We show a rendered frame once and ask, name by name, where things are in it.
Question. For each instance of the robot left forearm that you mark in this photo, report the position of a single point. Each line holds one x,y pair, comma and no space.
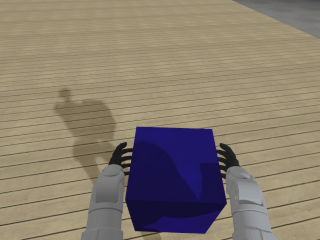
106,206

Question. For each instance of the carton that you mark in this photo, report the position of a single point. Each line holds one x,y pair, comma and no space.
175,183

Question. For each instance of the robot right forearm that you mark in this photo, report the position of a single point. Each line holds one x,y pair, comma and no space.
248,207

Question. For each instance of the robot left hand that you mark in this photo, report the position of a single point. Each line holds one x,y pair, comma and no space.
116,158

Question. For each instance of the robot right hand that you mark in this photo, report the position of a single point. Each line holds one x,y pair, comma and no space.
229,160

